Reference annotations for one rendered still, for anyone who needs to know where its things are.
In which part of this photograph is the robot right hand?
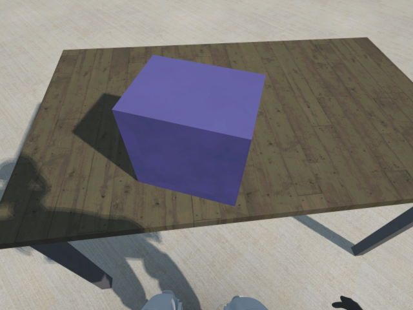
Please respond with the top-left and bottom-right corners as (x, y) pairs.
(332, 296), (363, 310)

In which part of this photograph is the right robot thigh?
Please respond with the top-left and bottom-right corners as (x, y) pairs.
(224, 297), (268, 310)

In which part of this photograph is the table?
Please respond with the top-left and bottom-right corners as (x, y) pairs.
(0, 37), (413, 289)

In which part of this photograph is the carton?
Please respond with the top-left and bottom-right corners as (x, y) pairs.
(112, 55), (266, 206)

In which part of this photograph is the left robot shin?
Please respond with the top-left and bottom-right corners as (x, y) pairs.
(162, 291), (175, 296)

